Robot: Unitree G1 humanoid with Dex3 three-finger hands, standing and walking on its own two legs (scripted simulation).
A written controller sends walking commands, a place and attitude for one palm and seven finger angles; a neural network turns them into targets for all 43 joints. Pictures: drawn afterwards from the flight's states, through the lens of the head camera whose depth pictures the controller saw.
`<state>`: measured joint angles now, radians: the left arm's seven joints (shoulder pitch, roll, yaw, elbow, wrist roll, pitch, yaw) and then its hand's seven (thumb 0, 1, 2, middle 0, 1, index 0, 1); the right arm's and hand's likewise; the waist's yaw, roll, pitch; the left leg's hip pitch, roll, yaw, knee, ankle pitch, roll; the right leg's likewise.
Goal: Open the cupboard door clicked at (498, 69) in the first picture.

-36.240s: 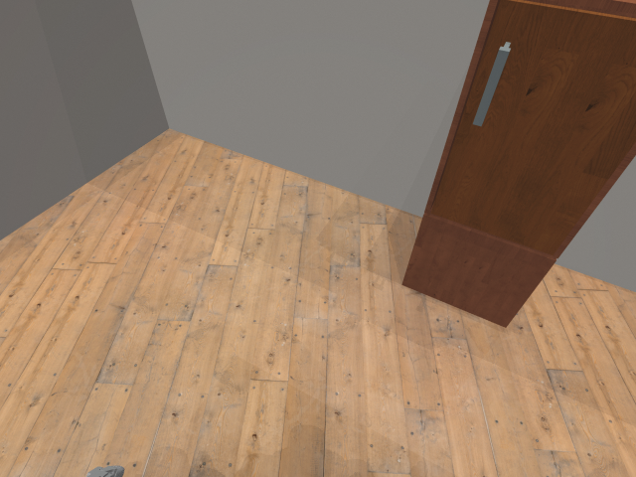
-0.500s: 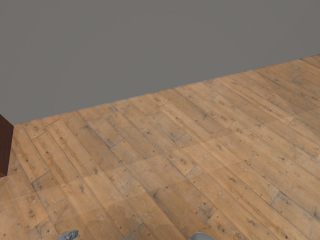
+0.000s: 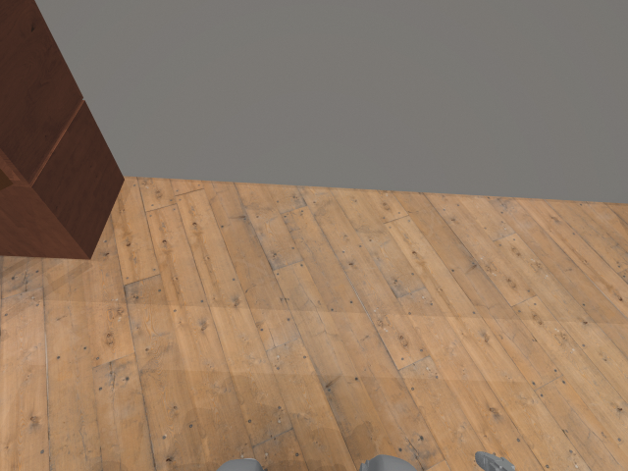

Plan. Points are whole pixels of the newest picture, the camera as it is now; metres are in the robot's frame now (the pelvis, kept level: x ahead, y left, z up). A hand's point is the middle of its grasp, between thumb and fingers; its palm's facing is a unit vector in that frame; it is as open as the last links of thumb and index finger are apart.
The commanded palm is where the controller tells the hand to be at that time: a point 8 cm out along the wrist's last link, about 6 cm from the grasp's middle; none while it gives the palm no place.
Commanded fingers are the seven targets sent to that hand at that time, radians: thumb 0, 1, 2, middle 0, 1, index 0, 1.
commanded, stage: turn to face it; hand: left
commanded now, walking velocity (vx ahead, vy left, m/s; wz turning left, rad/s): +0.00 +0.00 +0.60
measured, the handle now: out of the picture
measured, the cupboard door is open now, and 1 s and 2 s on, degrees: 48 48 48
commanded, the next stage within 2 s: take the last steps up to it in 1.22 s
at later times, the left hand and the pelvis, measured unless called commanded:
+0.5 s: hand out of the picture +0.02 +0.16 -0.15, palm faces +0.32 -0.92 -0.23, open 7.4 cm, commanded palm none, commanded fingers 0.00 0.90 0.90 -0.20 -0.30 -0.20 -0.30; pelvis +0.01 -0.04 +0.01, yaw +19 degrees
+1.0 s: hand out of the picture +0.01 +0.18 -0.14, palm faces +0.57 -0.76 -0.31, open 7.4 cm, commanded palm none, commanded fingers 0.00 0.90 0.90 -0.20 -0.30 -0.20 -0.30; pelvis +0.04 -0.06 +0.00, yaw +36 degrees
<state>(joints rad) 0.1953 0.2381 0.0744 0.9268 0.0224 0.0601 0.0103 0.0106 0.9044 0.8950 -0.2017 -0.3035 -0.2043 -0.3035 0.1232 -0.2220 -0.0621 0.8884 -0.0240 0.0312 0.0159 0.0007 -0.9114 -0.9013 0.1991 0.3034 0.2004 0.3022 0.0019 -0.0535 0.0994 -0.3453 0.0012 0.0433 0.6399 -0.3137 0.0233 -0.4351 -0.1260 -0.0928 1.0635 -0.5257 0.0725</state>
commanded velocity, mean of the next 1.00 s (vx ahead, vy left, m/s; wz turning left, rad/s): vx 0.00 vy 0.00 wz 0.57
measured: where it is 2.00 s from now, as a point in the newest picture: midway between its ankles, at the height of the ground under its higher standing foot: outside the picture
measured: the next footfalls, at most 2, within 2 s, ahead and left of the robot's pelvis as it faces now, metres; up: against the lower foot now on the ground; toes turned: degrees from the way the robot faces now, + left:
right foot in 0.24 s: +0.06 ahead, -0.16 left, +0.00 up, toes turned +5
left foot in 0.58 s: +0.01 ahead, +0.09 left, +0.00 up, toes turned +28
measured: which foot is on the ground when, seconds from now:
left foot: down 0.00-0.24, up 0.26-0.56, down 0.58-0.94, up 0.96-1.00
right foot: up 0.00-0.22, down 0.24-0.58, up 0.60-0.92, down 0.94-1.00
